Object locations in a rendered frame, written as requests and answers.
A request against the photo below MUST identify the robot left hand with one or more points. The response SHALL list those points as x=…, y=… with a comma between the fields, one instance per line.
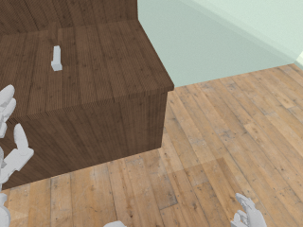
x=20, y=155

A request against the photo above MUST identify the robot right hand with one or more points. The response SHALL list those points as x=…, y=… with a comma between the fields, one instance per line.
x=252, y=218

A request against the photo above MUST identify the robot left forearm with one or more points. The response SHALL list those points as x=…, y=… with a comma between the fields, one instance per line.
x=5, y=216

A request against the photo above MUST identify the counter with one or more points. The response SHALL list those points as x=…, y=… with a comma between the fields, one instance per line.
x=109, y=100

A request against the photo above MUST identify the tap lever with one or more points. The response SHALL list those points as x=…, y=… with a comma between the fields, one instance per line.
x=56, y=63

